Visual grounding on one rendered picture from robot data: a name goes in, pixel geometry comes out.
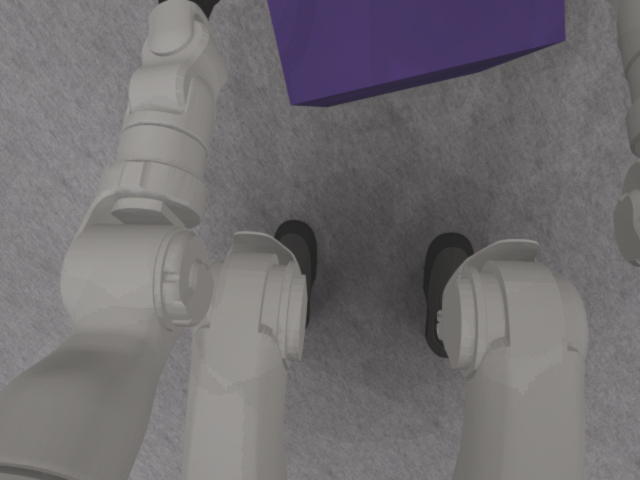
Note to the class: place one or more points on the right robot foot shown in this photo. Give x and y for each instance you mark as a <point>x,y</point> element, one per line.
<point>445,254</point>

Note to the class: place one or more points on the robot left forearm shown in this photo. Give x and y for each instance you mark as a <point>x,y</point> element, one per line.
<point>157,177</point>

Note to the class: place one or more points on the carton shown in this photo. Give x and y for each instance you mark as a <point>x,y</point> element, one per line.
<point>338,51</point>

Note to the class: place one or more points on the robot left thigh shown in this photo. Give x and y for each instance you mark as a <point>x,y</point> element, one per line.
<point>234,425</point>

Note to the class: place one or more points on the left robot upper arm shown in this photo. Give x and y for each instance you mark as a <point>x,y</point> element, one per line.
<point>81,413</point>

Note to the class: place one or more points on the robot right forearm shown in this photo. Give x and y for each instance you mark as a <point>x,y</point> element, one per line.
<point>628,40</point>

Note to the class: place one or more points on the right robot upper arm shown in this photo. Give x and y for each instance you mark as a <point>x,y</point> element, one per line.
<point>626,216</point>

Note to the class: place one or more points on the robot left hand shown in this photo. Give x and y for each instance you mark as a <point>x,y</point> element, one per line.
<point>205,5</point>

